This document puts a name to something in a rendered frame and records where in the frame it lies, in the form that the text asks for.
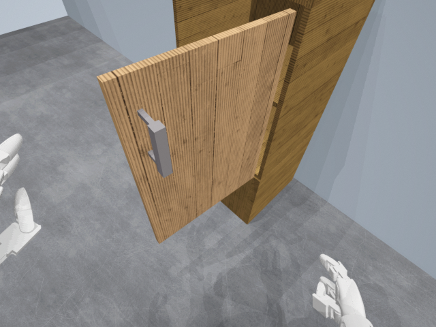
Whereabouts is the right robot hand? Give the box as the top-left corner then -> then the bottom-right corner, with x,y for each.
313,254 -> 366,324

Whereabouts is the left robot hand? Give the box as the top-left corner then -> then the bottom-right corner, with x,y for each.
0,134 -> 41,265

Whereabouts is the cupboard door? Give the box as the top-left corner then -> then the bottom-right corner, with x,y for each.
97,8 -> 296,244

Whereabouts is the handle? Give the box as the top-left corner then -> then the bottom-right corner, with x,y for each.
137,108 -> 173,178

